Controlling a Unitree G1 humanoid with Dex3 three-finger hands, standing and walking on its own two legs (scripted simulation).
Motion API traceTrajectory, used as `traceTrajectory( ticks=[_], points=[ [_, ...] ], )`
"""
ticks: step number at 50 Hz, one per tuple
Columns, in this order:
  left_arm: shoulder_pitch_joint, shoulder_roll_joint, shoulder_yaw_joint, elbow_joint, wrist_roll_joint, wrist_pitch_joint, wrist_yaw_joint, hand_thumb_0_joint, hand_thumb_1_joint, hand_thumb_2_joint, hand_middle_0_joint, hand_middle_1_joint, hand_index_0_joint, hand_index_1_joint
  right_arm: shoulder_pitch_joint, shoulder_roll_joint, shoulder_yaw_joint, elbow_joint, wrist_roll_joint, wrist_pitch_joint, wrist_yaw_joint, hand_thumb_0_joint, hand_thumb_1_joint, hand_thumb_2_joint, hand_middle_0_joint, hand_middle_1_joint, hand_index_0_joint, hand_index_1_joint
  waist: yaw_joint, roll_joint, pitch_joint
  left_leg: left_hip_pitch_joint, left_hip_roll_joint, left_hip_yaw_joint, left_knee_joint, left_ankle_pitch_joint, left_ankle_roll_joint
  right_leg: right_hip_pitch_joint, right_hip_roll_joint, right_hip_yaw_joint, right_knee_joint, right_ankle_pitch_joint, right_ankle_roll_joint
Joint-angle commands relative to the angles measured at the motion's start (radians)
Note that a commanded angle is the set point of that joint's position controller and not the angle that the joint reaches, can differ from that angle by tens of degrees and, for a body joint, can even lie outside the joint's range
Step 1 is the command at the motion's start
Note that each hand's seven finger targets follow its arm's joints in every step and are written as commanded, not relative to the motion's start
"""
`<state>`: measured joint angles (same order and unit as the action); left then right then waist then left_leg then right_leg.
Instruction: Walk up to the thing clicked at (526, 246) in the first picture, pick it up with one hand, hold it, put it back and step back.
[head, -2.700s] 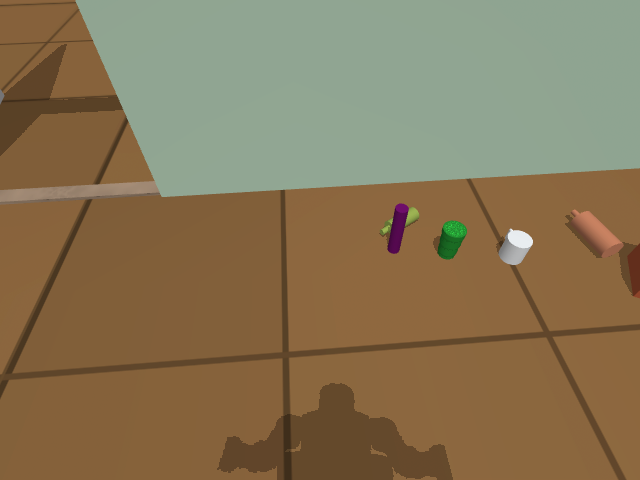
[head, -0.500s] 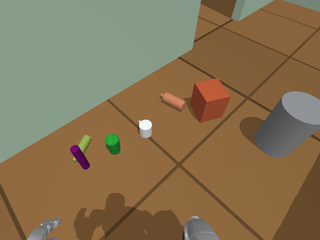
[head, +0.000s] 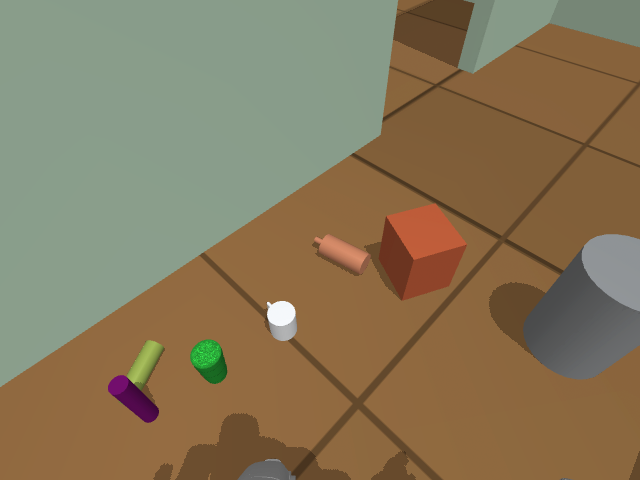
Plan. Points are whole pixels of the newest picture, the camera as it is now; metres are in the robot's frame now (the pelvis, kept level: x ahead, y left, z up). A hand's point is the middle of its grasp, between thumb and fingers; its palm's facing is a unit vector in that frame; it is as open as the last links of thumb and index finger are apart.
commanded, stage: walk up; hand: left
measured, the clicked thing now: (279, 317) +0.70 +0.22 -0.70
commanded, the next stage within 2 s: none
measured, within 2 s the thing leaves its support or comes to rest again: neither
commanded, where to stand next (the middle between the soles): +0.30 +0.01 m, yaw -1 degrees
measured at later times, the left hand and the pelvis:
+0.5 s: hand (193, 380) +0.26 +0.23 -0.11, palm faces -0.09 -0.88 -0.46, open 7.4 cm; pelvis +0.15 -0.04 -0.01, yaw -4 degrees
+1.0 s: hand (188, 379) +0.28 +0.26 -0.16, palm faces -0.06 -0.92 -0.39, open 7.4 cm; pelvis +0.18 -0.01 -0.01, yaw -2 degrees
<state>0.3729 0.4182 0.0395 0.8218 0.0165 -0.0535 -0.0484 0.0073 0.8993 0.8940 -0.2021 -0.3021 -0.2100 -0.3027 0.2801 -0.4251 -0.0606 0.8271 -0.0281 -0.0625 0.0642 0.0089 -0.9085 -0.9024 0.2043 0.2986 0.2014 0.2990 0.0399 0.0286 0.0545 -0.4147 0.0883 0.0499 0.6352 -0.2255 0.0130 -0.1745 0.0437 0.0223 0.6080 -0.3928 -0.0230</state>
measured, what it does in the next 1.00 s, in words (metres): walks ahead: right foot, then left foot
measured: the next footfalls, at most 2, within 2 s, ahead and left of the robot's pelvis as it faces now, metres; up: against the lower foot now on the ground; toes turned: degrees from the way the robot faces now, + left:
right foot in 0.40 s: +0.21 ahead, -0.14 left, +0.00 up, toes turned -4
left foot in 0.82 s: +0.29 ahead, +0.11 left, +0.00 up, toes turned -1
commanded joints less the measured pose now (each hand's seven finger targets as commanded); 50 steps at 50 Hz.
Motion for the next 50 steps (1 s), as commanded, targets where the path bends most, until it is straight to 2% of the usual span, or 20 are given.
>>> traceTrajectory(
  ticks=[1, 2, 3, 5, 8, 14, 19, 20, 21, 22, 23, 27, 30, 36, 39, 41, 43, 44, 47, 50],
  points=[
    [-0.039, 0.128, 0.042, -0.107, -0.01, -0.038, 0.013, 0.0, 0.9, 0.9, -0.2, -0.3, -0.2, -0.3, 0.244, -0.275, -0.11, -0.019, -0.015, -0.055, -0.033, 0.0, -0.9, -0.9, 0.2, 0.3, 0.2, 0.3, -0.169, 0.199, -0.103, 0.549, 0.119, -0.238, -0.236, -0.265, 0.086, -0.485, -0.041, 0.043, 0.313, 0.069, -0.077],
    [0.02, 0.104, 0.032, -0.098, -0.014, -0.034, 0.019, 0.0, 0.9, 0.9, -0.2, -0.3, -0.2, -0.3, 0.207, -0.307, -0.106, -0.052, -0.009, -0.06, -0.038, 0.0, -0.9, -0.9, 0.2, 0.3, 0.2, 0.3, -0.117, 0.242, -0.072, 0.52, 0.332, -0.61, -0.395, -0.404, 0.152, -0.594, 0.058, 0.029, 0.49, -0.11, -0.026],
    [0.019, 0.223, 0.062, -0.074, -0.005, -0.024, 0.033, 0.0, 0.9, 0.9, -0.2, -0.3, -0.2, -0.3, 0.153, -0.332, -0.112, -0.069, 0.021, -0.055, -0.034, 0.0, -0.9, -0.9, 0.2, 0.3, 0.2, 0.3, -0.109, 0.129, -0.05, 0.458, 0.407, -0.701, -0.426, -0.515, 0.246, -0.588, -0.018, 0.078, 0.563, -0.135, -0.031],
    [-0.044, 0.255, 0.065, -0.062, -0.001, -0.03, 0.033, 0.0, 0.9, 0.9, -0.2, -0.3, -0.2, -0.3, 0.097, -0.288, -0.097, -0.077, 0.024, -0.049, -0.034, 0.0, -0.9, -0.9, 0.2, 0.3, 0.2, 0.3, -0.087, 0.062, 0.056, 0.293, 0.357, -0.545, -0.435, -0.367, 0.261, -0.544, -0.07, 0.113, 0.56, -0.071, -0.024],
    [0.01, 0.213, 0.066, -0.018, -0.017, -0.027, 0.014, 0.0, 0.9, 0.9, -0.2, -0.3, -0.2, -0.3, 0.08, -0.236, -0.067, -0.07, 0.024, -0.058, -0.039, 0.0, -0.9, -0.9, 0.2, 0.3, 0.2, 0.3, -0.054, 0.123, 0.046, 0.223, 0.197, -0.206, -0.378, 0.013, 0.165, -0.407, -0.095, 0.059, 0.439, 0.044, -0.007],
    [-0.08, 0.176, 0.066, -0.046, -0.012, -0.021, -0.012, 0.0, 0.9, 0.9, -0.2, -0.3, -0.2, -0.3, 0.072, -0.26, -0.072, -0.092, 0.014, -0.041, -0.028, 0.0, -0.9, -0.9, 0.2, 0.3, 0.2, 0.3, -0.067, 0.18, 0.031, 0.203, 0.174, -0.097, -0.369, -0.071, 0.21, -0.292, -0.124, -0.036, 0.129, 0.141, 0.022],
    [0.037, 0.195, 0.088, 0.026, -0.011, -0.042, 0.012, 0.0, 0.9, 0.9, -0.2, -0.3, -0.2, -0.3, 0.031, -0.217, -0.054, -0.113, 0.021, -0.007, -0.022, 0.0, -0.9, -0.9, 0.2, 0.3, 0.2, 0.3, 0.012, 0.038, -0.043, 0.057, 0.118, -0.028, -0.088, -0.044, 0.146, 0.06, -0.042, -0.098, -0.063, 0.259, 0.009],
    [0.089, 0.232, 0.105, 0.043, -0.008, -0.049, 0.023, 0.0, 0.9, 0.9, -0.2, -0.3, -0.2, -0.3, 0.074, -0.167, -0.035, -0.11, 0.02, -0.001, -0.022, 0.0, -0.9, -0.9, 0.2, 0.3, 0.2, 0.3, 0.035, -0.09, -0.084, -0.014, 0.075, 0.005, 0.091, -0.077, 0.119, 0.186, -0.05, -0.049, -0.086, 0.205, 0.003],
    [0.144, 0.3, 0.127, 0.043, -0.001, -0.056, 0.038, 0.0, 0.9, 0.9, -0.2, -0.3, -0.2, -0.3, 0.118, -0.109, -0.015, -0.116, 0.021, 0.0, -0.023, 0.0, -0.9, -0.9, 0.2, 0.3, 0.2, 0.3, 0.062, -0.29, -0.106, -0.135, -0.015, 0.063, 0.333, -0.181, 0.073, 0.251, -0.195, 0.199, -0.206, -0.004, -0.047],
    [0.097, 0.343, 0.115, 0.001, 0.001, -0.061, 0.055, 0.0, 0.9, 0.9, -0.2, -0.3, -0.2, -0.3, 0.139, -0.091, -0.005, -0.105, 0.026, 0.019, -0.033, 0.0, -0.9, -0.9, 0.2, 0.3, 0.2, 0.3, 0.03, -0.302, -0.064, -0.236, -0.101, -0.019, 0.474, -0.316, 0.018, 0.17, -0.442, 0.602, -0.357, 0.018, -0.139],
    [0.027, 0.362, 0.111, -0.013, -0.013, -0.049, 0.055, 0.0, 0.9, 0.9, -0.2, -0.3, -0.2, -0.3, 0.116, -0.199, -0.04, -0.087, 0.014, 0.036, -0.048, 0.0, -0.9, -0.9, 0.2, 0.3, 0.2, 0.3, 0.02, -0.221, -0.016, -0.199, -0.037, -0.083, 0.516, -0.351, 0.016, 0.045, -0.486, 0.643, -0.349, 0.002, -0.246],
    [-0.07, 0.261, 0.078, -0.028, -0.021, -0.048, 0.067, 0.0, 0.9, 0.9, -0.2, -0.3, -0.2, -0.3, 0.154, -0.187, -0.047, -0.012, 0.031, 0.046, -0.047, 0.0, -0.9, -0.9, 0.2, 0.3, 0.2, 0.3, -0.043, -0.162, 0.013, -0.139, -0.003, -0.124, 0.469, -0.206, 0.019, -0.037, -0.31, 0.253, -0.26, 0.289, -0.174],
    [-0.069, 0.238, 0.064, -0.025, -0.012, -0.052, 0.077, 0.0, 0.9, 0.9, -0.2, -0.3, -0.2, -0.3, 0.136, -0.156, -0.042, 0.0, 0.024, 0.061, -0.048, 0.0, -0.9, -0.9, 0.2, 0.3, 0.2, 0.3, -0.038, -0.177, -0.02, -0.057, -0.02, -0.121, 0.394, -0.147, 0.004, -0.093, -0.274, 0.139, -0.211, 0.53, -0.168],
    [-0.143, 0.25, 0.064, -0.039, -0.004, -0.031, 0.083, 0.0, 0.9, 0.9, -0.2, -0.3, -0.2, -0.3, 0.017, -0.137, -0.041, -0.002, 0.023, 0.07, -0.05, 0.0, -0.9, -0.9, 0.2, 0.3, 0.2, 0.3, -0.032, -0.244, -0.051, 0.059, -0.036, -0.048, 0.166, -0.111, -0.007, -0.145, -0.314, 0.099, -0.11, 0.658, -0.181],
    [-0.19, 0.263, 0.061, -0.037, -0.011, -0.01, 0.086, 0.0, 0.9, 0.9, -0.2, -0.3, -0.2, -0.3, 0.027, -0.153, -0.052, 0.014, 0.018, 0.065, -0.051, 0.0, -0.9, -0.9, 0.2, 0.3, 0.2, 0.3, -0.056, -0.21, -0.086, 0.151, -0.057, -0.019, 0.052, -0.032, 0.013, -0.182, -0.318, 0.107, -0.011, 0.579, -0.165],
    [-0.174, 0.229, 0.048, -0.026, -0.016, 0.006, 0.088, 0.0, 0.9, 0.9, -0.2, -0.3, -0.2, -0.3, 0.028, -0.188, -0.065, 0.023, 0.005, 0.054, -0.056, 0.0, -0.9, -0.9, 0.2, 0.3, 0.2, 0.3, -0.065, -0.112, -0.089, 0.214, -0.038, -0.093, -0.086, 0.03, 0.052, -0.243, -0.256, 0.084, 0.092, 0.38, -0.099],
    [-0.136, 0.151, 0.029, -0.017, -0.034, 0.024, 0.094, 0.0, 0.9, 0.9, -0.2, -0.3, -0.2, -0.3, -0.05, -0.291, -0.078, -0.012, -0.001, 0.046, -0.055, 0.0, -0.9, -0.9, 0.2, 0.3, 0.2, 0.3, -0.028, 0.201, -0.076, 0.188, 0.24, -0.494, -0.26, 0.059, 0.198, -0.347, -0.034, -0.07, 0.316, -0.179, -0.009],
    [-0.149, 0.194, 0.043, 0.02, -0.026, 0.029, 0.104, 0.0, 0.9, 0.9, -0.2, -0.3, -0.2, -0.3, -0.07, -0.304, -0.08, 0.0, 0.008, 0.046, -0.051, 0.0, -0.9, -0.9, 0.2, 0.3, 0.2, 0.3, -0.049, 0.218, -0.079, 0.102, 0.281, -0.547, -0.271, 0.011, 0.273, -0.269, -0.071, 0.003, 0.396, -0.247, -0.005],
    [-0.147, 0.184, 0.047, 0.067, -0.026, 0.025, 0.089, 0.0, 0.9, 0.9, -0.2, -0.3, -0.2, -0.3, -0.132, -0.213, -0.05, -0.004, 0.001, 0.05, -0.058, 0.0, -0.9, -0.9, 0.2, 0.3, 0.2, 0.3, -0.031, 0.169, -0.063, 0.07, 0.139, -0.318, -0.199, 0.076, 0.193, -0.229, -0.074, -0.004, 0.328, -0.145, -0.011],
    [-0.113, 0.166, 0.041, 0.099, -0.018, 0.016, 0.082, 0.0, 0.9, 0.9, -0.2, -0.3, -0.2, -0.3, -0.154, -0.225, -0.046, 0.006, 0.009, 0.051, -0.058, 0.0, -0.9, -0.9, 0.2, 0.3, 0.2, 0.3, -0.02, 0.194, -0.115, 0.127, 0.117, -0.301, -0.154, 0.053, 0.173, -0.172, -0.061, -0.052, 0.152, -0.059, 0.001]
  ],
)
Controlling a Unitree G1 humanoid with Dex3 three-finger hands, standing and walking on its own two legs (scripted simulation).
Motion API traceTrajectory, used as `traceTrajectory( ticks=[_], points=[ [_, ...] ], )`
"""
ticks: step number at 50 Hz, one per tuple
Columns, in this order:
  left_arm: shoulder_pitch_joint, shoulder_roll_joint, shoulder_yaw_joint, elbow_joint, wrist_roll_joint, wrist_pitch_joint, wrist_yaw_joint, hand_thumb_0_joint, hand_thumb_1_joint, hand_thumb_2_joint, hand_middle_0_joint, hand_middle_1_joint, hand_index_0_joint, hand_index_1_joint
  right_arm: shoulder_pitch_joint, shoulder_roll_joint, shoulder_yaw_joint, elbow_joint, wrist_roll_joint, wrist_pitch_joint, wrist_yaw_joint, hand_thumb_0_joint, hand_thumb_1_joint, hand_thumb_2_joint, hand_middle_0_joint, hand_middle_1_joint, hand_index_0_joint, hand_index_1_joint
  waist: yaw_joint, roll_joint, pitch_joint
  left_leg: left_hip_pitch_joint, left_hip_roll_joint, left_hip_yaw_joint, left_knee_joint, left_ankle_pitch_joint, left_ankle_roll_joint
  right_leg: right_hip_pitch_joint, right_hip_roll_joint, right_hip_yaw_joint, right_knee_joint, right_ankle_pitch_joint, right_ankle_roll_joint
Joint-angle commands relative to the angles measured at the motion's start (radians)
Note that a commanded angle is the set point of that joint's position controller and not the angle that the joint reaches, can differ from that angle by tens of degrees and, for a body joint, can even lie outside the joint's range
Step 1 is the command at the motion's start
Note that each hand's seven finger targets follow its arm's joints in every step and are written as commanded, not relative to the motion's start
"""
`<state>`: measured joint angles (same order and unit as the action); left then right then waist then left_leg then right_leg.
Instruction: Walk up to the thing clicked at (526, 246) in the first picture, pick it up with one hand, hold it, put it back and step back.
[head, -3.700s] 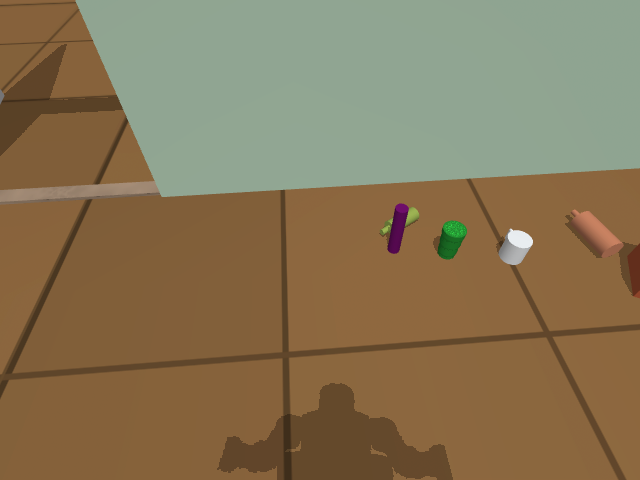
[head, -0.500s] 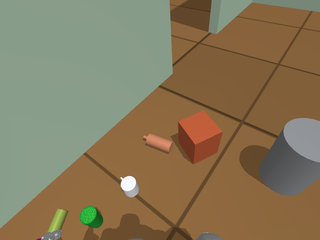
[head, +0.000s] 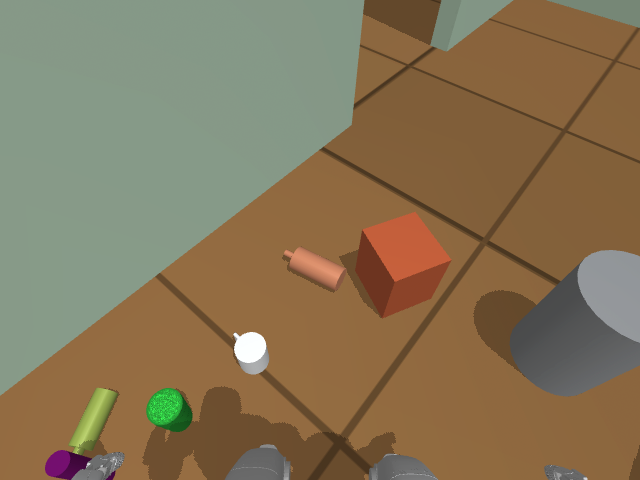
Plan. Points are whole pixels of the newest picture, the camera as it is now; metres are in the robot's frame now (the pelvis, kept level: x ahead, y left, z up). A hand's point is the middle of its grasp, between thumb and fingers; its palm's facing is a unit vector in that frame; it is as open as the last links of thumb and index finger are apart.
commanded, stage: walk up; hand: left
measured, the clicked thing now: (248, 349) +0.51 +0.24 -0.69
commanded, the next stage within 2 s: none
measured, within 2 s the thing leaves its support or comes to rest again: neither
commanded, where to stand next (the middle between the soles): +0.12 +0.02 m, yaw +1 degrees
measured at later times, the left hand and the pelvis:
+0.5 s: hand out of the picture +0.08 +0.27 -0.13, palm faces -0.02 -0.93 -0.38, open 7.4 cm; pelvis +0.02 +0.00 +0.02, yaw +0 degrees
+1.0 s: hand out of the picture +0.13 +0.26 -0.12, palm faces -0.02 -0.93 -0.36, open 7.4 cm; pelvis +0.03 +0.00 +0.03, yaw +0 degrees
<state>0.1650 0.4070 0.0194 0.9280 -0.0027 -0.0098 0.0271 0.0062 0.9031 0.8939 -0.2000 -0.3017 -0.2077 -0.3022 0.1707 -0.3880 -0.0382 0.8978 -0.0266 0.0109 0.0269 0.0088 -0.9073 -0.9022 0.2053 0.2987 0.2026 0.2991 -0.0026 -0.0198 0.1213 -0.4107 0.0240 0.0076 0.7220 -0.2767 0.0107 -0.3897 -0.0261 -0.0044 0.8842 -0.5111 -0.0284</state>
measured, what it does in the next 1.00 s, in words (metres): stands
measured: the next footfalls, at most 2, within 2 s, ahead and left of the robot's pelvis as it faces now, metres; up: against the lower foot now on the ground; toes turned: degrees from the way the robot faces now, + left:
left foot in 1.86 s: +0.21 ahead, +0.20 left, +0.00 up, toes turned +4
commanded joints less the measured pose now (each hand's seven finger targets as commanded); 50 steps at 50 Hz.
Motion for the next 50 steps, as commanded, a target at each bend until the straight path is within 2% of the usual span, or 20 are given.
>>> traceTrajectory(
  ticks=[1, 2, 3, 4, 5, 6, 7, 8, 9, 11, 13, 14, 15, 18, 22, 24, 31, 41, 48, 50],
  points=[
    [0.108, 0.163, 0.059, 0.01, 0.006, -0.033, 0.007, 0.0, 0.9, 0.9, -0.2, -0.3, -0.2, -0.3, -0.055, -0.251, -0.063, -0.064, 0.01, -0.016, -0.019, 0.0, -0.9, -0.9, 0.2, 0.3, 0.2, 0.3, 0.03, 0.226, -0.189, 0.119, 0.177, -0.237, -0.212, 0.084, 0.166, 0.104, 0.024, -0.043, -0.249, 0.104, 0.009],
    [0.115, 0.159, 0.058, 0.026, 0.012, -0.04, 0.008, 0.0, 0.9, 0.9, -0.2, -0.3, -0.2, -0.3, -0.061, -0.234, -0.055, -0.064, 0.013, -0.01, -0.018, 0.0, -0.9, -0.9, 0.2, 0.3, 0.2, 0.3, 0.036, 0.191, -0.195, 0.106, 0.162, -0.207, -0.182, 0.063, 0.146, 0.165, 0.035, -0.048, -0.371, 0.167, 0.008],
    [0.109, 0.171, 0.059, 0.027, 0.024, -0.05, 0.012, 0.0, 0.9, 0.9, -0.2, -0.3, -0.2, -0.3, -0.055, -0.203, -0.04, -0.06, 0.022, -0.008, -0.017, 0.0, -0.9, -0.9, 0.2, 0.3, 0.2, 0.3, 0.042, 0.16, -0.211, 0.071, 0.158, -0.193, -0.146, 0.08, 0.117, 0.239, 0.007, 0.008, -0.421, 0.195, -0.003],
    [0.088, 0.205, 0.066, 0.023, 0.037, -0.059, 0.015, 0.0, 0.9, 0.9, -0.2, -0.3, -0.2, -0.3, -0.048, -0.164, -0.025, -0.057, 0.029, -0.011, -0.017, 0.0, -0.9, -0.9, 0.2, 0.3, 0.2, 0.3, 0.037, 0.068, -0.206, 0.003, 0.123, -0.169, -0.093, 0.083, 0.073, 0.271, -0.075, 0.161, -0.466, 0.161, -0.035],
    [0.021, 0.263, 0.074, 0.007, 0.042, -0.063, 0.013, 0.0, 0.9, 0.9, -0.2, -0.3, -0.2, -0.3, -0.049, -0.145, -0.019, -0.045, 0.03, -0.012, -0.014, 0.0, -0.9, -0.9, 0.2, 0.3, 0.2, 0.3, 0.013, -0.041, -0.147, -0.035, 0.028, -0.103, -0.067, -0.044, 0.024, 0.181, -0.203, 0.361, -0.516, 0.078, -0.099],
    [-0.067, 0.294, 0.072, 0.0, 0.036, -0.055, 0.007, 0.0, 0.9, 0.9, -0.2, -0.3, -0.2, -0.3, -0.05, -0.184, -0.036, -0.013, 0.022, -0.012, -0.023, 0.0, -0.9, -0.9, 0.2, 0.3, 0.2, 0.3, -0.014, -0.078, -0.104, 0.089, 0.027, -0.057, -0.03, -0.183, 0.021, 0.001, -0.269, 0.378, -0.514, -0.004, -0.153],
    [-0.118, 0.254, 0.06, -0.011, 0.031, -0.051, 0.001, 0.0, 0.9, 0.9, -0.2, -0.3, -0.2, -0.3, -0.016, -0.202, -0.046, 0.019, 0.018, -0.014, -0.022, 0.0, -0.9, -0.9, 0.2, 0.3, 0.2, 0.3, -0.046, -0.056, -0.071, 0.181, 0.036, -0.07, -0.05, -0.163, 0.022, -0.085, -0.237, 0.319, -0.5, -0.039, -0.135],
    [-0.114, 0.214, 0.046, -0.005, 0.024, -0.049, -0.002, 0.0, 0.9, 0.9, -0.2, -0.3, -0.2, -0.3, -0.023, -0.211, -0.046, 0.027, 0.02, -0.02, -0.018, 0.0, -0.9, -0.9, 0.2, 0.3, 0.2, 0.3, -0.054, -0.007, -0.057, 0.225, 0.045, -0.101, -0.154, -0.126, 0.037, -0.116, -0.173, 0.21, -0.488, -0.031, -0.084],
    [-0.107, 0.193, 0.04, 0.006, 0.018, -0.05, -0.005, 0.0, 0.9, 0.9, -0.2, -0.3, -0.2, -0.3, -0.047, -0.218, -0.044, 0.03, 0.024, -0.025, -0.012, 0.0, -0.9, -0.9, 0.2, 0.3, 0.2, 0.3, -0.041, 0.024, -0.048, 0.209, 0.079, -0.168, -0.239, -0.084, 0.056, -0.078, -0.09, 0.123, -0.457, 0.01, -0.039],
    [-0.028, 0.172, 0.033, 0.045, 0.015, -0.056, -0.009, 0.0, 0.9, 0.9, -0.2, -0.3, -0.2, -0.3, -0.112, -0.207, -0.032, 0.023, 0.02, -0.033, -0.005, 0.0, -0.9, -0.9, 0.2, 0.3, 0.2, 0.3, 0.011, 0.018, -0.093, 0.159, 0.135, -0.229, -0.299, -0.117, 0.086, 0.045, -0.035, 0.071, -0.435, 0.096, -0.019],
    [-0.027, 0.185, 0.039, 0.059, 0.017, -0.052, -0.017, 0.0, 0.9, 0.9, -0.2, -0.3, -0.2, -0.3, -0.105, -0.21, -0.024, 0.04, 0.017, -0.029, -0.003, 0.0, -0.9, -0.9, 0.2, 0.3, 0.2, 0.3, 0.011, -0.019, -0.063, 0.078, 0.102, -0.2, -0.324, -0.254, 0.064, 0.074, -0.055, 0.117, -0.5, -0.018, -0.026],
    [-0.044, 0.187, 0.04, 0.061, 0.017, -0.051, -0.018, 0.0, 0.9, 0.9, -0.2, -0.3, -0.2, -0.3, -0.093, -0.208, -0.022, 0.056, 0.016, -0.027, -0.002, 0.0, -0.9, -0.9, 0.2, 0.3, 0.2, 0.3, 0.005, -0.017, -0.035, 0.065, 0.087, -0.189, -0.335, -0.249, 0.049, 0.077, -0.062, 0.129, -0.511, -0.042, -0.026],
    [-0.05, 0.183, 0.038, 0.065, 0.016, -0.05, -0.018, 0.0, 0.9, 0.9, -0.2, -0.3, -0.2, -0.3, -0.094, -0.207, -0.022, 0.067, 0.016, -0.028, -0.002, 0.0, -0.9, -0.9, 0.2, 0.3, 0.2, 0.3, 0.003, 0.003, -0.031, 0.087, 0.082, -0.183, -0.347, -0.222, 0.04, 0.069, -0.066, 0.13, -0.512, -0.027, -0.028],
    [-0.034, 0.169, 0.03, 0.083, 0.009, -0.055, -0.016, 0.0, 0.9, 0.9, -0.2, -0.3, -0.2, -0.3, -0.112, -0.197, -0.013, 0.089, 0.016, -0.039, -0.003, 0.0, -0.9, -0.9, 0.2, 0.3, 0.2, 0.3, 0.012, 0.042, -0.12, 0.161, 0.101, -0.184, -0.357, -0.079, 0.043, 0.154, -0.061, 0.091, -0.505, 0.16, -0.023],
    [-0.048, 0.172, 0.027, 0.103, 0.007, -0.053, -0.015, 0.0, 0.9, 0.9, -0.2, -0.3, -0.2, -0.3, -0.124, -0.191, -0.008, 0.112, 0.021, -0.042, -0.007, 0.0, -0.9, -0.9, 0.2, 0.3, 0.2, 0.3, 0.015, 0.049, -0.138, 0.178, 0.102, -0.167, -0.372, 0.029, 0.036, 0.213, -0.07, 0.078, -0.521, 0.265, -0.01],
    [-0.063, 0.176, 0.028, 0.11, 0.007, -0.054, -0.013, 0.0, 0.9, 0.9, -0.2, -0.3, -0.2, -0.3, -0.111, -0.188, -0.008, 0.126, 0.023, -0.044, -0.01, 0.0, -0.9, -0.9, 0.2, 0.3, 0.2, 0.3, 0.009, 0.041, -0.165, 0.211, 0.098, -0.145, -0.352, 0.16, 0.032, 0.246, -0.081, 0.074, -0.524, 0.354, -0.008],
    [-0.094, 0.17, 0.023, 0.135, 0.004, -0.047, -0.009, 0.0, 0.9, 0.9, -0.2, -0.3, -0.2, -0.3, -0.129, -0.173, -0.01, 0.159, 0.026, -0.04, -0.017, 0.0, -0.9, -0.9, 0.2, 0.3, 0.2, 0.3, 0.009, 0.045, -0.189, 0.282, 0.1, -0.114, -0.342, 0.338, 0.028, 0.277, -0.101, 0.059, -0.548, 0.457, 0.003],
    [-0.148, 0.165, 0.025, 0.151, 0.01, -0.041, -0.009, 0.0, 0.9, 0.9, -0.2, -0.3, -0.2, -0.3, -0.144, -0.167, -0.012, 0.176, 0.023, -0.032, -0.019, 0.0, -0.9, -0.9, 0.2, 0.3, 0.2, 0.3, -0.002, 0.02, -0.156, 0.292, 0.096, -0.1, -0.379, 0.298, 0.02, 0.287, -0.104, 0.055, -0.604, 0.438, 0.01],
    [-0.15, 0.157, 0.023, 0.156, 0.015, -0.037, -0.013, 0.0, 0.9, 0.9, -0.2, -0.3, -0.2, -0.3, -0.157, -0.173, -0.013, 0.178, 0.019, -0.031, -0.019, 0.0, -0.9, -0.9, 0.2, 0.3, 0.2, 0.3, -0.003, 0.035, -0.126, 0.262, 0.093, -0.114, -0.427, 0.165, 0.015, 0.279, -0.094, 0.051, -0.632, 0.344, 0.013],
    [-0.15, 0.159, 0.026, 0.159, 0.019, -0.038, -0.014, 0.0, 0.9, 0.9, -0.2, -0.3, -0.2, -0.3, -0.152, -0.172, -0.013, 0.181, 0.019, -0.034, -0.019, 0.0, -0.9, -0.9, 0.2, 0.3, 0.2, 0.3, -0.003, 0.026, -0.155, 0.275, 0.096, -0.114, -0.423, 0.195, 0.018, 0.304, -0.097, 0.05, -0.624, 0.367, 0.011]
  ],
)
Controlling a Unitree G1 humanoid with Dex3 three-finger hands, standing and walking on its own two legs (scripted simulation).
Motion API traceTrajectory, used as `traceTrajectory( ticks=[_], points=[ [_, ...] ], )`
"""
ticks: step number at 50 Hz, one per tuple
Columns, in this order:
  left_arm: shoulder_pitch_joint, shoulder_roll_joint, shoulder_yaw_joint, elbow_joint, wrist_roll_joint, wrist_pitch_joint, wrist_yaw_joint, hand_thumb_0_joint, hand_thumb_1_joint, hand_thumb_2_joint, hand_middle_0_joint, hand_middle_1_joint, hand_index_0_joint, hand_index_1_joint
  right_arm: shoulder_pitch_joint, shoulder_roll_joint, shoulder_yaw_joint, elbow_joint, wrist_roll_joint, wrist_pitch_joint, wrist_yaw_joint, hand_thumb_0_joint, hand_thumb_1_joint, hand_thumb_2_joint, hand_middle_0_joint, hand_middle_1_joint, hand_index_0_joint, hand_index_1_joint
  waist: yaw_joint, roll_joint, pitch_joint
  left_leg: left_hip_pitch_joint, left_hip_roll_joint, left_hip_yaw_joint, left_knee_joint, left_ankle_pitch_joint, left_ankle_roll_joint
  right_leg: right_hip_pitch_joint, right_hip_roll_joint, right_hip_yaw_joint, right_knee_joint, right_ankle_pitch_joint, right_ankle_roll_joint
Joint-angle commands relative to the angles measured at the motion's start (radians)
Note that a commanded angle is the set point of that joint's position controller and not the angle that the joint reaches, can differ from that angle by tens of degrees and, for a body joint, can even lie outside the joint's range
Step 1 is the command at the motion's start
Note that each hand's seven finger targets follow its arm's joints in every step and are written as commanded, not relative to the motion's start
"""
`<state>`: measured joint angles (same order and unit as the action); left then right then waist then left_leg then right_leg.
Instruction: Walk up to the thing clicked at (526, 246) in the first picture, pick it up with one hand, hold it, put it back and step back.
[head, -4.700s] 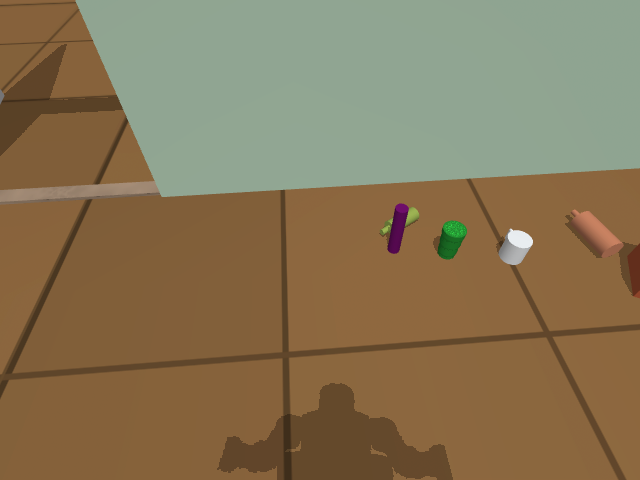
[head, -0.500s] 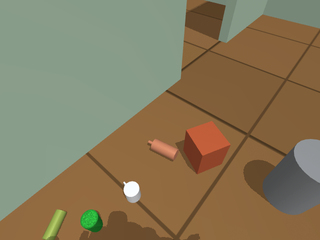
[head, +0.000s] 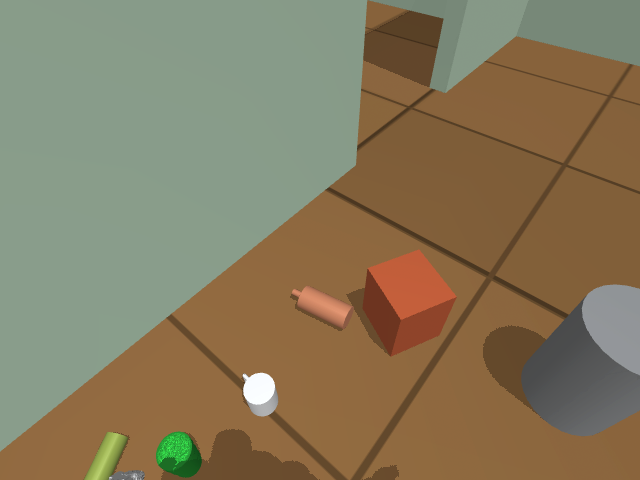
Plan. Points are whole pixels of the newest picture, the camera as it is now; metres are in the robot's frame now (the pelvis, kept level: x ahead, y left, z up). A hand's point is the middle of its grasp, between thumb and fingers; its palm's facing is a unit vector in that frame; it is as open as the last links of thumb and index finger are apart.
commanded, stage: walk up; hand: left
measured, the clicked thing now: (257, 391) +0.48 +0.24 -0.73
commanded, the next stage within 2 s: none
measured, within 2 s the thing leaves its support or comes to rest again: neither
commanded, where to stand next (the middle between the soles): +0.09 +0.02 m, yaw +1 degrees
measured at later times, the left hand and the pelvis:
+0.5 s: hand out of the picture +0.09 +0.26 -0.15, palm faces -0.01 -0.93 -0.36, open 7.4 cm; pelvis +0.01 +0.00 +0.00, yaw +1 degrees
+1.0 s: hand out of the picture +0.11 +0.36 -0.19, palm faces -0.01 -0.92 -0.40, open 7.4 cm; pelvis +0.06 +0.06 -0.02, yaw +2 degrees
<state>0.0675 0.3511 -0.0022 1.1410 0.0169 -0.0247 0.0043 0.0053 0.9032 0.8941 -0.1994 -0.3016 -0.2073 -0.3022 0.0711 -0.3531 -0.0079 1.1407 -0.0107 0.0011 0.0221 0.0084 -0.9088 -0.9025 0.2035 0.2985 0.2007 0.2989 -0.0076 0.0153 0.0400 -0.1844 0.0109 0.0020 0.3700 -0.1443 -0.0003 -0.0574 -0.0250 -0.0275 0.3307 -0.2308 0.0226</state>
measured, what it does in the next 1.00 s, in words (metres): steps on the spot: left foot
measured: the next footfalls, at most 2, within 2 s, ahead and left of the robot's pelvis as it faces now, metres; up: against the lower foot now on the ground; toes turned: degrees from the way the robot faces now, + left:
left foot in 0.86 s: +0.18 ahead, +0.20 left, +0.00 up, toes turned +4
right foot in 1.32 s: +0.04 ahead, -0.14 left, +0.00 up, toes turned -2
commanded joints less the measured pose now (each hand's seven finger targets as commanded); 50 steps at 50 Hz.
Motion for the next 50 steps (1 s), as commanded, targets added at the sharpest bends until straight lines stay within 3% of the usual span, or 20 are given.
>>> traceTrajectory(
  ticks=[1, 16, 23, 29, 30, 31, 32, 33, 35, 37, 39, 40, 41, 42, 43, 44, 45, 46, 49, 50],
  points=[
    [-0.058, 0.213, 0.048, -0.056, -0.001, -0.022, 0.008, 0.0, 0.9, 0.9, -0.2, -0.3, -0.2, -0.3, -0.047, -0.205, -0.043, -0.06, 0.002, -0.024, -0.015, 0.0, -0.9, -0.9, 0.2, 0.3, 0.2, 0.3, 0.001, -0.009, -0.075, 0.043, 0.105, -0.105, -0.076, 0.058, 0.024, -0.026, -0.099, 0.075, -0.07, 0.092, -0.039],
    [-0.024, 0.211, 0.051, -0.052, -0.004, -0.017, 0.014, 0.0, 0.9, 0.9, -0.2, -0.3, -0.2, -0.3, -0.03, -0.2, -0.045, -0.053, 0.003, -0.02, -0.02, 0.0, -0.9, -0.9, 0.2, 0.3, 0.2, 0.3, 0.004, -0.019, -0.096, 0.081, 0.103, -0.093, -0.042, 0.19, 0.034, 0.001, -0.101, 0.056, -0.068, 0.18, -0.031],
    [-0.028, 0.21, 0.05, -0.051, 0.0, -0.012, 0.012, 0.0, 0.9, 0.9, -0.2, -0.3, -0.2, -0.3, -0.044, -0.206, -0.045, -0.054, 0.002, -0.018, -0.022, 0.0, -0.9, -0.9, 0.2, 0.3, 0.2, 0.3, 0.003, 0.002, -0.053, 0.046, 0.105, -0.114, -0.083, 0.084, 0.031, -0.018, -0.095, 0.052, -0.069, 0.105, -0.035],
    [-0.03, 0.208, 0.05, -0.055, -0.001, -0.015, 0.012, 0.0, 0.9, 0.9, -0.2, -0.3, -0.2, -0.3, -0.037, -0.202, -0.045, -0.054, 0.002, -0.02, -0.021, 0.0, -0.9, -0.9, 0.2, 0.3, 0.2, 0.3, 0.001, 0.003, -0.071, 0.072, 0.096, -0.103, -0.07, 0.14, 0.025, -0.014, -0.101, 0.058, -0.076, 0.134, -0.034],
    [0.091, 0.28, 0.079, -0.066, 0.005, -0.025, 0.013, 0.0, 0.9, 0.9, -0.2, -0.3, -0.2, -0.3, 0.002, -0.286, -0.09, -0.104, -0.021, -0.008, 0.001, 0.0, -0.9, -0.9, 0.2, 0.3, 0.2, 0.3, 0.024, 0.047, -0.113, 0.031, 0.044, -0.065, 0.03, -0.217, 0.064, 0.039, -0.096, 0.078, -0.038, -0.181, -0.08],
    [0.162, 0.305, 0.09, -0.051, 0.014, -0.03, 0.015, 0.0, 0.9, 0.9, -0.2, -0.3, -0.2, -0.3, -0.03, -0.26, -0.092, -0.13, -0.027, 0.0, 0.013, 0.0, -0.9, -0.9, 0.2, 0.3, 0.2, 0.3, 0.055, -0.003, -0.051, -0.142, 0.026, -0.05, 0.093, -0.379, 0.058, 0.085, -0.151, 0.167, -0.08, -0.349, -0.12],
    [0.189, 0.35, 0.113, -0.048, 0.023, -0.033, 0.02, 0.0, 0.9, 0.9, -0.2, -0.3, -0.2, -0.3, -0.068, -0.242, -0.093, -0.157, -0.035, 0.007, 0.023, 0.0, -0.9, -0.9, 0.2, 0.3, 0.2, 0.3, 0.08, -0.108, 0.022, -0.304, -0.002, 0.006, 0.257, -0.343, 0.031, 0.115, -0.251, 0.3, -0.176, -0.484, -0.169],
    [0.178, 0.38, 0.133, -0.076, 0.031, -0.038, 0.026, 0.0, 0.9, 0.9, -0.2, -0.3, -0.2, -0.3, -0.082, -0.241, -0.096, -0.184, -0.047, 0.015, 0.032, 0.0, -0.9, -0.9, 0.2, 0.3, 0.2, 0.3, 0.088, -0.138, 0.097, -0.435, 0.036, -0.043, 0.403, -0.306, 0.019, 0.086, -0.366, 0.417, -0.23, -0.543, -0.232],
    [0.118, 0.35, 0.134, -0.134, 0.03, -0.051, 0.033, 0.0, 0.9, 0.9, -0.2, -0.3, -0.2, -0.3, -0.028, -0.252, -0.107, -0.193, -0.041, 0.014, 0.047, 0.0, -0.9, -0.9, 0.2, 0.3, 0.2, 0.3, 0.053, -0.101, 0.153, -0.476, 0.098, -0.099, 0.478, -0.248, 0.008, 0.054, -0.399, 0.401, -0.231, -0.396, -0.279],
    [0.088, 0.332, 0.132, -0.169, 0.032, -0.059, 0.031, 0.0, 0.9, 0.9, -0.2, -0.3, -0.2, -0.3, 0.001, -0.232, -0.109, -0.22, -0.031, 0.007, 0.06, 0.0, -0.9, -0.9, 0.2, 0.3, 0.2, 0.3, 0.024, -0.152, 0.135, -0.451, 0.118, -0.101, 0.424, -0.261, -0.001, 0.083, -0.346, 0.277, -0.186, -0.15, -0.261],
    [0.042, 0.299, 0.119, -0.203, 0.029, -0.057, 0.01, 0.0, 0.9, 0.9, -0.2, -0.3, -0.2, -0.3, 0.038, -0.207, -0.103, -0.207, -0.021, -0.01, 0.056, 0.0, -0.9, -0.9, 0.2, 0.3, 0.2, 0.3, 0.008, -0.204, 0.111, -0.273, 0.089, -0.032, 0.307, -0.277, -0.01, -0.013, -0.257, 0.126, -0.105, 0.046, -0.214],
    [0.014, 0.279, 0.109, -0.208, 0.029, -0.046, 0.003, 0.0, 0.9, 0.9, -0.2, -0.3, -0.2, -0.3, 0.062, -0.189, -0.097, -0.194, -0.015, -0.021, 0.048, 0.0, -0.9, -0.9, 0.2, 0.3, 0.2, 0.3, -0.013, -0.224, 0.09, -0.154, 0.064, 0.001, 0.209, -0.208, -0.003, -0.069, -0.205, 0.051, -0.023, 0.185, -0.18],
    [-0.005, 0.261, 0.102, -0.214, 0.018, -0.023, -0.001, 0.0, 0.9, 0.9, -0.2, -0.3, -0.2, -0.3, 0.115, -0.182, -0.094, -0.169, -0.01, -0.033, 0.033, 0.0, -0.9, -0.9, 0.2, 0.3, 0.2, 0.3, -0.04, -0.2, 0.062, -0.006, 0.022, 0.048, 0.082, -0.005, -0.013, -0.141, -0.135, -0.046, 0.127, 0.273, -0.129],
    [0.02, 0.234, 0.1, -0.216, 0.0, 0.003, -0.003, 0.0, 0.9, 0.9, -0.2, -0.3, -0.2, -0.3, 0.211, -0.211, -0.109, -0.129, -0.007, -0.043, 0.006, 0.0, -0.9, -0.9, 0.2, 0.3, 0.2, 0.3, -0.072, -0.104, 0.023, 0.129, -0.016, 0.091, 0.021, 0.201, -0.018, -0.197, -0.064, -0.106, 0.339, 0.273, -0.091],
    [0.067, 0.184, 0.093, -0.249, 0.003, 0.025, -0.006, 0.0, 0.9, 0.9, -0.2, -0.3, -0.2, -0.3, 0.32, -0.323, -0.142, -0.114, -0.014, -0.047, -0.024, 0.0, -0.9, -0.9, 0.2, 0.3, 0.2, 0.3, -0.104, 0.095, -0.011, 0.218, 0.109, -0.066, 0.03, 0.493, 0.02, -0.319, 0.015, -0.078, 0.567, 0.022, -0.04],
    [0.112, 0.166, 0.099, -0.286, 0.006, 0.056, -0.003, 0.0, 0.9, 0.9, -0.2, -0.3, -0.2, -0.3, 0.382, -0.416, -0.161, -0.126, -0.017, -0.05, -0.062, 0.0, -0.9, -0.9, 0.2, 0.3, 0.2, 0.3, -0.094, 0.222, -0.066, 0.235, 0.315, -0.367, 0.021, 0.736, 0.107, -0.425, 0.118, 0.091, 0.747, -0.443, -0.025],
    [0.169, 0.23, 0.123, -0.274, -0.002, 0.101, 0.003, 0.0, 0.9, 0.9, -0.2, -0.3, -0.2, -0.3, 0.3, -0.433, -0.164, -0.168, -0.01, -0.045, -0.088, 0.0, -0.9, -0.9, 0.2, 0.3, 0.2, 0.3, -0.053, 0.053, -0.094, 0.089, 0.417, -0.483, -0.01, 0.534, 0.204, -0.36, 0.072, 0.228, 0.869, -0.402, -0.028],
    [0.197, 0.247, 0.12, -0.272, -0.008, 0.126, 0.005, 0.0, 0.9, 0.9, -0.2, -0.3, -0.2, -0.3, 0.221, -0.443, -0.164, -0.204, 0.005, -0.045, -0.101, 0.0, -0.9, -0.9, 0.2, 0.3, 0.2, 0.3, -0.027, 0.075, -0.08, 0.004, 0.457, -0.491, -0.016, 0.518, 0.268, -0.353, 0.048, 0.227, 0.992, -0.374, -0.038],
    [0.22, 0.272, 0.135, -0.292, -0.004, 0.128, -0.011, 0.0, 0.9, 0.9, -0.2, -0.3, -0.2, -0.3, 0.153, -0.353, -0.154, -0.263, 0.008, -0.045, -0.119, 0.0, -0.9, -0.9, 0.2, 0.3, 0.2, 0.3, 0.02, 0.022, -0.127, 0.063, 0.303, -0.202, 0.091, 0.541, 0.152, -0.409, 0.011, 0.281, 1.061, -0.256, -0.043],
    [0.241, 0.27, 0.136, -0.298, -0.004, 0.13, -0.017, 0.0, 0.9, 0.9, -0.2, -0.3, -0.2, -0.3, 0.169, -0.351, -0.153, -0.268, 0.004, -0.046, -0.121, 0.0, -0.9, -0.9, 0.2, 0.3, 0.2, 0.3, 0.022, 0.067, -0.121, 0.025, 0.293, -0.172, 0.1, 0.496, 0.164, -0.419, 0.023, 0.268, 1.07, -0.228, -0.029]
  ],
)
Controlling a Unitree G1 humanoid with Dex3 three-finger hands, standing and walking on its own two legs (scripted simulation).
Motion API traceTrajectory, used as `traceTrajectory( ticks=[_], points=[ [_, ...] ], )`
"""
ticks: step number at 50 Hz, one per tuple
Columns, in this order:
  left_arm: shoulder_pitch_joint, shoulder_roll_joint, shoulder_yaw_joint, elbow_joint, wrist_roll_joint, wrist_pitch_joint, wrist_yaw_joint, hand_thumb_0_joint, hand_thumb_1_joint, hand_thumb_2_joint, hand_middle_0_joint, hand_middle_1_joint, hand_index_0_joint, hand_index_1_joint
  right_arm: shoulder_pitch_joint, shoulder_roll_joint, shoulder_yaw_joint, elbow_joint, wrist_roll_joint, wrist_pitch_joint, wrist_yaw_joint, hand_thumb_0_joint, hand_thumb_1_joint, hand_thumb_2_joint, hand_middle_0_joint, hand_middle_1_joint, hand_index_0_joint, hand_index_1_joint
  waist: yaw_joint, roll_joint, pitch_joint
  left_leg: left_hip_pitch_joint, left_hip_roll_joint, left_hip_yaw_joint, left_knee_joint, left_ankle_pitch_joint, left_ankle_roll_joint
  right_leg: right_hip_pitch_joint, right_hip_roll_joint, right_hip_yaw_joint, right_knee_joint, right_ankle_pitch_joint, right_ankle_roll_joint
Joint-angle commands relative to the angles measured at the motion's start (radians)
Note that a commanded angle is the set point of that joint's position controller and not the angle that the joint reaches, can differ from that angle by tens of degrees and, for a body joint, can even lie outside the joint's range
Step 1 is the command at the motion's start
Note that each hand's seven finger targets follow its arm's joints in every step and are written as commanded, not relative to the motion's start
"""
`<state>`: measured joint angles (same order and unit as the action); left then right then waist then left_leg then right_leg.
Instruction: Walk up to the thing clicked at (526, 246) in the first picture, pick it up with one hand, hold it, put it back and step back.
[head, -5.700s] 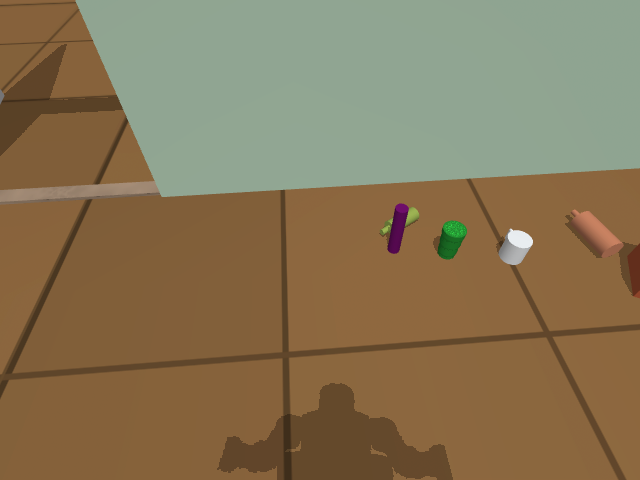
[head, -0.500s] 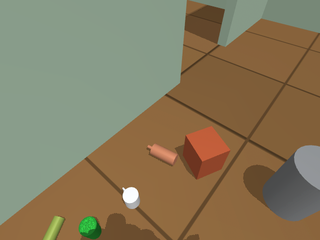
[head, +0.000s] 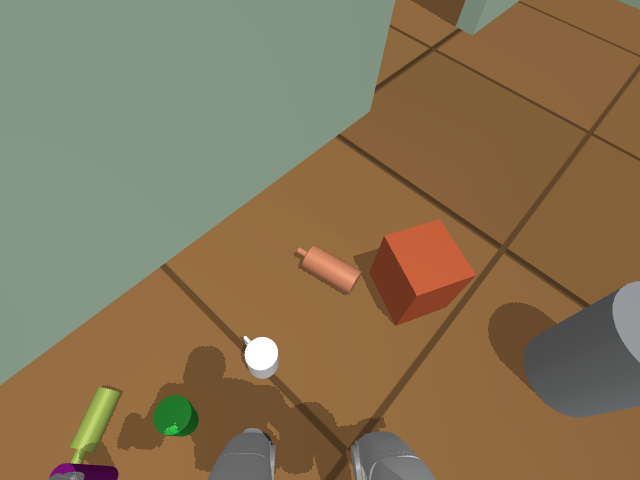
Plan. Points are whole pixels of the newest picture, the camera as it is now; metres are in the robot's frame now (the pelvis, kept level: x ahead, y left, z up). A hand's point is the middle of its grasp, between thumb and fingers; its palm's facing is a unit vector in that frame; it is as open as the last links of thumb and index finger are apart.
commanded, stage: walk up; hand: left
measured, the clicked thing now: (258, 354) +0.43 +0.16 -0.71
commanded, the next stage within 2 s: stand in 1.64 s
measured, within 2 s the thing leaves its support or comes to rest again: neither
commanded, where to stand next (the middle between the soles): +0.03 -0.04 m, yaw -1 degrees
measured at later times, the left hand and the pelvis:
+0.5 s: hand out of the picture +0.02 +0.19 -0.14, palm faces -0.10 -0.90 -0.42, open 7.4 cm; pelvis -0.07 -0.07 -0.02, yaw -5 degrees
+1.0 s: hand out of the picture -0.01 +0.29 -0.17, palm faces -0.01 -0.92 -0.39, open 7.4 cm; pelvis -0.05 -0.01 -0.01, yaw -1 degrees
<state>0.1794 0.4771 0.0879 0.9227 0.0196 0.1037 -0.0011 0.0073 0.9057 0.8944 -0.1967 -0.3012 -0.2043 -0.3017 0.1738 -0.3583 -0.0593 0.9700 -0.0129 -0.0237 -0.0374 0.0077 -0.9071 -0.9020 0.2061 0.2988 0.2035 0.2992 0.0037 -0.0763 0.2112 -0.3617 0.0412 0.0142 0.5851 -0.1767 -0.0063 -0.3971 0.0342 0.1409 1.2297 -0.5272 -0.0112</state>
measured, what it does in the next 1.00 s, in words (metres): steps on the spot: right foot, then left foot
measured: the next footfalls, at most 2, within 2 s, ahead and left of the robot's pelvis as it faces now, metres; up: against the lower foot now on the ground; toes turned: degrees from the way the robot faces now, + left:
right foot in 0.32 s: -0.02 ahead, -0.20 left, +0.00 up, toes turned -3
left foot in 0.82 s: +0.04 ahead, +0.11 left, +0.00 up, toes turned +1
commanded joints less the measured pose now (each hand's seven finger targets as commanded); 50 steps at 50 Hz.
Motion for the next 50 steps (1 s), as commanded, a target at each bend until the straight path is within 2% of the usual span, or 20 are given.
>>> traceTrajectory(
  ticks=[1, 9, 15, 16, 17, 18, 19, 22, 24, 27, 30, 33, 36, 39, 40, 41, 42, 43, 44, 50],
  points=[
    [0.124, 0.139, 0.049, -0.09, -0.003, 0.005, -0.018, 0.0, 0.9, 0.9, -0.2, -0.3, -0.2, -0.3, 0.072, -0.334, -0.103, -0.104, 0.004, -0.02, -0.061, 0.0, -0.9, -0.9, 0.2, 0.3, 0.2, 0.3, 0.004, 0.17, -0.284, 0.149, 0.256, -0.175, -0.118, 0.466, 0.182, -0.065, -0.024, 0.098, 0.197, 0.089, 0.014],
    [0.06, 0.133, 0.05, -0.172, -0.003, -0.001, -0.029, 0.0, 0.9, 0.9, -0.2, -0.3, -0.2, -0.3, 0.071, -0.355, -0.103, -0.194, -0.006, -0.018, -0.053, 0.0, -0.9, -0.9, 0.2, 0.3, 0.2, 0.3, -0.005, 0.287, -0.234, 0.119, 0.314, -0.18, -0.063, 0.435, 0.273, -0.105, -0.063, 0.033, -0.07, 0.022, 0.031],
    [0.197, 0.131, 0.082, -0.128, 0.005, -0.012, -0.047, 0.0, 0.9, 0.9, -0.2, -0.3, -0.2, -0.3, -0.044, -0.368, -0.095, -0.268, -0.013, 0.019, -0.031, 0.0, -0.9, -0.9, 0.2, 0.3, 0.2, 0.3, 0.06, 0.279, -0.326, -0.102, 0.244, -0.112, 0.077, 0.127, 0.179, 0.236, -0.061, -0.135, -0.531, 0.177, 0.002],
    [0.226, 0.148, 0.098, -0.123, 0.013, -0.019, -0.047, 0.0, 0.9, 0.9, -0.2, -0.3, -0.2, -0.3, -0.026, -0.33, -0.079, -0.27, -0.013, 0.029, -0.03, 0.0, -0.9, -0.9, 0.2, 0.3, 0.2, 0.3, 0.084, 0.171, -0.313, -0.183, 0.185, -0.077, 0.194, -0.022, 0.143, 0.269, -0.062, -0.103, -0.601, 0.168, -0.008],
    [0.181, 0.211, 0.11, -0.152, 0.031, -0.023, -0.046, 0.0, 0.9, 0.9, -0.2, -0.3, -0.2, -0.3, 0.008, -0.249, -0.056, -0.271, 0.001, 0.04, -0.034, 0.0, -0.9, -0.9, 0.2, 0.3, 0.2, 0.3, 0.076, -0.148, -0.226, -0.34, 0.002, 0.036, 0.405, -0.326, 0.069, 0.178, -0.204, 0.164, -0.78, 0.137, -0.066],
    [0.059, 0.297, 0.116, -0.222, 0.038, -0.026, -0.043, 0.0, 0.9, 0.9, -0.2, -0.3, -0.2, -0.3, -0.012, -0.246, -0.062, -0.278, 0.016, 0.04, -0.053, 0.0, -0.9, -0.9, 0.2, 0.3, 0.2, 0.3, 0.067, -0.248, -0.203, -0.316, -0.128, -0.056, 0.585, -0.515, 0.019, 0.001, -0.364, 0.406, -0.873, 0.244, -0.232],
    [-0.041, 0.344, 0.114, -0.251, 0.038, -0.03, -0.035, 0.0, 0.9, 0.9, -0.2, -0.3, -0.2, -0.3, -0.024, -0.293, -0.082, -0.259, 0.003, 0.038, -0.069, 0.0, -0.9, -0.9, 0.2, 0.3, 0.2, 0.3, 0.046, -0.244, -0.174, -0.203, -0.115, -0.15, 0.702, -0.511, 0.029, -0.167, -0.423, 0.528, -0.961, 0.176, -0.286],
    [-0.128, 0.171, 0.074, -0.237, 0.032, -0.046, -0.006, 0.0, 0.9, 0.9, -0.2, -0.3, -0.2, -0.3, 0.054, -0.278, -0.065, -0.178, 0.037, 0.035, -0.043, 0.0, -0.9, -0.9, 0.2, 0.3, 0.2, 0.3, -0.015, -0.118, -0.127, -0.225, -0.128, -0.167, 0.749, -0.316, 0.021, -0.077, -0.239, 0.131, -0.752, 0.376, -0.185],
    [-0.037, 0.152, 0.075, -0.195, 0.025, -0.093, 0.008, 0.0, 0.9, 0.9, -0.2, -0.3, -0.2, -0.3, 0.145, -0.251, -0.051, -0.152, 0.025, 0.025, -0.017, 0.0, -0.9, -0.9, 0.2, 0.3, 0.2, 0.3, 0.001, -0.086, -0.264, -0.254, -0.099, -0.18, 0.654, -0.238, 0.008, 0.19, -0.22, 0.16, -0.75, 0.055, -0.166],
    [0.208, 0.237, 0.108, -0.156, 0.018, -0.148, 0.019, 0.0, 0.9, 0.9, -0.2, -0.3, -0.2, -0.3, 0.029, -0.301, -0.067, -0.225, -0.031, 0.017, 0.037, 0.0, -0.9, -0.9, 0.2, 0.3, 0.2, 0.3, 0.105, -0.08, -0.298, -0.485, -0.051, -0.178, 0.532, -0.268, 0.015, 0.552, -0.364, 0.405, -0.835, -0.282, -0.231],
    [0.258, 0.229, 0.108, -0.144, 0.009, -0.168, 0.024, 0.0, 0.9, 0.9, -0.2, -0.3, -0.2, -0.3, -0.04, -0.298, -0.063, -0.251, -0.042, 0.006, 0.058, 0.0, -0.9, -0.9, 0.2, 0.3, 0.2, 0.3, 0.134, -0.044, -0.173, -0.496, -0.034, -0.212, 0.434, -0.323, 0.01, 0.519, -0.42, 0.429, -0.856, -0.143, -0.262],
    [0.199, 0.235, 0.098, -0.164, 0.01, -0.181, 0.013, 0.0, 0.9, 0.9, -0.2, -0.3, -0.2, -0.3, 0.0, -0.27, -0.06, -0.239, -0.034, -0.009, 0.084, 0.0, -0.9, -0.9, 0.2, 0.3, 0.2, 0.3, 0.088, -0.101, -0.08, -0.346, -0.037, -0.137, 0.321, -0.347, 0.018, 0.317, -0.388, 0.263, -0.883, 0.051, -0.243],
    [0.107, 0.243, 0.086, -0.192, 0.016, -0.183, -0.01, 0.0, 0.9, 0.9, -0.2, -0.3, -0.2, -0.3, 0.1, -0.262, -0.067, -0.202, -0.01, -0.02, 0.104, 0.0, -0.9, -0.9, 0.2, 0.3, 0.2, 0.3, 0.036, -0.178, -0.101, -0.088, -0.048, -0.01, 0.185, -0.318, 0.031, 0.117, -0.308, 0.099, -0.915, -0.07, -0.198],
    [-0.035, 0.192, 0.061, -0.206, 0.02, -0.146, -0.018, 0.0, 0.9, 0.9, -0.2, -0.3, -0.2, -0.3, 0.337, -0.262, -0.088, -0.095, 0.007, -0.03, 0.079, 0.0, -0.9, -0.9, 0.2, 0.3, 0.2, 0.3, -0.09, -0.11, -0.155, 0.322, -0.103, 0.085, 0.043, -0.051, 0.013, -0.182, -0.18, -0.078, -0.704, -0.156, -0.12],
    [-0.022, 0.12, 0.037, -0.211, 0.021, -0.127, -0.013, 0.0, 0.9, 0.9, -0.2, -0.3, -0.2, -0.3, 0.377, -0.265, -0.091, -0.078, 0.004, -0.034, 0.055, 0.0, -0.9, -0.9, 0.2, 0.3, 0.2, 0.3, -0.111, 0.004, -0.17, 0.405, -0.076, 0.02, 0.009, -0.009, 0.003, -0.261, -0.14, -0.136, -0.533, -0.1, -0.089],
    [0.008, 0.053, 0.01, -0.215, 0.009, -0.111, -0.01, 0.0, 0.9, 0.9, -0.2, -0.3, -0.2, -0.3, 0.379, -0.303, -0.092, -0.092, -0.008, -0.043, 0.033, 0.0, -0.9, -0.9, 0.2, 0.3, 0.2, 0.3, -0.111, 0.168, -0.169, 0.331, 0.069, -0.218, -0.153, -0.169, 0.024, -0.268, -0.07, -0.17, -0.312, -0.049, -0.059],
    [0.037, 0.044, 0.003, -0.208, -0.006, -0.097, -0.006, 0.0, 0.9, 0.9, -0.2, -0.3, -0.2, -0.3, 0.319, -0.372, -0.09, -0.135, -0.024, -0.056, 0.017, 0.0, -0.9, -0.9, 0.2, 0.3, 0.2, 0.3, -0.076, 0.208, -0.132, 0.168, 0.273, -0.623, -0.309, -0.383, 0.089, -0.28, -0.018, -0.02, -0.181, -0.018, -0.033],
    [0.086, 0.13, 0.022, -0.17, -0.013, -0.081, -0.001, 0.0, 0.9, 0.9, -0.2, -0.3, -0.2, -0.3, 0.182, -0.41, -0.089, -0.176, -0.017, -0.058, 0.011, 0.0, -0.9, -0.9, 0.2, 0.3, 0.2, 0.3, -0.029, 0.105, -0.1, 0.033, 0.341, -0.685, -0.372, -0.58, 0.181, -0.207, -0.075, 0.039, -0.158, 0.017, -0.03],
    [0.101, 0.161, 0.029, -0.147, -0.015, -0.077, -0.002, 0.0, 0.9, 0.9, -0.2, -0.3, -0.2, -0.3, 0.126, -0.423, -0.088, -0.186, -0.012, -0.057, 0.007, 0.0, -0.9, -0.9, 0.2, 0.3, 0.2, 0.3, -0.012, 0.125, -0.051, -0.04, 0.356, -0.677, -0.382, -0.617, 0.251, -0.177, -0.107, 0.026, -0.124, 0.018, -0.026],
    [0.129, 0.214, 0.081, -0.135, 0.03, -0.019, -0.039, 0.0, 0.9, 0.9, -0.2, -0.3, -0.2, -0.3, 0.212, -0.406, -0.101, -0.144, 0.001, -0.065, -0.057, 0.0, -0.9, -0.9, 0.2, 0.3, 0.2, 0.3, 0.001, 0.146, -0.072, 0.067, 0.294, -0.409, -0.212, -0.077, 0.219, -0.24, -0.1, 0.057, 0.008, 0.096, 0.013]
  ],
)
